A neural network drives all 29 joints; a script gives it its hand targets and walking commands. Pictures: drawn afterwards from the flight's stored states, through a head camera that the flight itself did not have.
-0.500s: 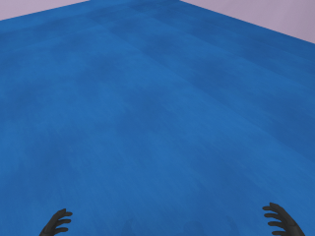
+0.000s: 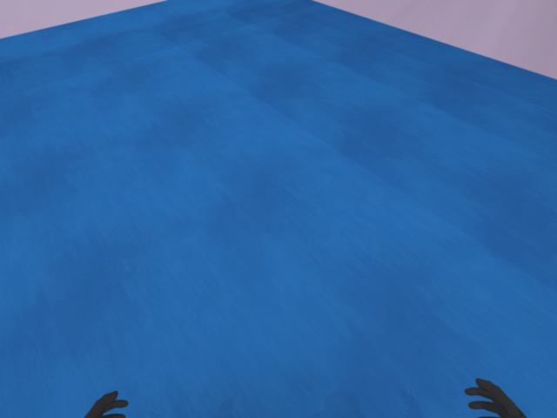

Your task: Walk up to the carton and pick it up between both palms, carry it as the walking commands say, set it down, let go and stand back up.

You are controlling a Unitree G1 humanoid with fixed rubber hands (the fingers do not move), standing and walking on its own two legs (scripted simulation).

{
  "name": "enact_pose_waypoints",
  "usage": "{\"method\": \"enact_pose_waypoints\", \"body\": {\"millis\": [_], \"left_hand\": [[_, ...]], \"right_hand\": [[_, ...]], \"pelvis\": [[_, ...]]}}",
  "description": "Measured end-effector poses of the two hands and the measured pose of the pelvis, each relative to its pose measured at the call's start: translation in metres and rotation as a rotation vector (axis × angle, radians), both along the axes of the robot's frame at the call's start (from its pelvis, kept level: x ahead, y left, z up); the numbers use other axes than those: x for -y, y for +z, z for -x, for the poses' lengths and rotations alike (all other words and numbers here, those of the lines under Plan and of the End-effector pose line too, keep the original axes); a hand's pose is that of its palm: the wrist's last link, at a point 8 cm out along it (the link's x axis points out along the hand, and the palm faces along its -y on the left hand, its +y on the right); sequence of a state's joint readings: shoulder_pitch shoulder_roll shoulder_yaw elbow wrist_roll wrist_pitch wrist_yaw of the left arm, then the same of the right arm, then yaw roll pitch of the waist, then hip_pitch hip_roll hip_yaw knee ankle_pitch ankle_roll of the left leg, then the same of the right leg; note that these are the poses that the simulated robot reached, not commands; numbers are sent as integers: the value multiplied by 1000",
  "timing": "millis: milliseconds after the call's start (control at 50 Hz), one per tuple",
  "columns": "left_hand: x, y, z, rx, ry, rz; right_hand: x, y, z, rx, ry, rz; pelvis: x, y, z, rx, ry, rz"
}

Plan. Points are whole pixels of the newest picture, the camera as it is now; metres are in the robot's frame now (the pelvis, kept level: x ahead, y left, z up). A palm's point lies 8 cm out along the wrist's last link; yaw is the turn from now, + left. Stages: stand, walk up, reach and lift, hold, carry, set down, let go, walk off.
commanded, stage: stand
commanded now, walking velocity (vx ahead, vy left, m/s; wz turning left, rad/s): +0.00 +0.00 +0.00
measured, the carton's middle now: out of the picture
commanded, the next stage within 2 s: walk up in 0.48 s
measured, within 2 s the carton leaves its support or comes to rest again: neither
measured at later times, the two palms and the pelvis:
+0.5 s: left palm out of the picture +0.11 +0.31 -0.08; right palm out of the picture +0.11 -0.31 -0.08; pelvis +0.00 +0.00 +0.02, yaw +0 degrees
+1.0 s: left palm out of the picture +0.00 +0.25 -0.10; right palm out of the picture +0.12 -0.29 -0.12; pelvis -0.03 -0.03 +0.01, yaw +13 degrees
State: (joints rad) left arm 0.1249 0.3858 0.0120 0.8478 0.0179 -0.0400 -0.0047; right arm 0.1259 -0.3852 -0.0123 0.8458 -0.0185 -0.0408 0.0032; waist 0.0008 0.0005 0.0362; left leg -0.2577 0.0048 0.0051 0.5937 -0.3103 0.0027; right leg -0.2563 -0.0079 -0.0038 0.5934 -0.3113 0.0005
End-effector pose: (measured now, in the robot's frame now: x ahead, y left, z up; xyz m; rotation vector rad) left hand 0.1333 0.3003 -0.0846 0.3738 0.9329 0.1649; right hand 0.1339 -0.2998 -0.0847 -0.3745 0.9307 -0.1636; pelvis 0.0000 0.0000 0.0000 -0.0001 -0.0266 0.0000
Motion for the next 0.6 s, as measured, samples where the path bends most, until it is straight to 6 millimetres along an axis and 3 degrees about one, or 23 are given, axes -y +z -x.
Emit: {"method": "enact_pose_waypoints", "body": {"millis": [600], "left_hand": [[-10, 0, 31, -138, 57, -5]], "right_hand": [[8, 0, 28, -134, -59, 4]], "pelvis": [[-1, 16, 3, 15, 1, 0]]}}
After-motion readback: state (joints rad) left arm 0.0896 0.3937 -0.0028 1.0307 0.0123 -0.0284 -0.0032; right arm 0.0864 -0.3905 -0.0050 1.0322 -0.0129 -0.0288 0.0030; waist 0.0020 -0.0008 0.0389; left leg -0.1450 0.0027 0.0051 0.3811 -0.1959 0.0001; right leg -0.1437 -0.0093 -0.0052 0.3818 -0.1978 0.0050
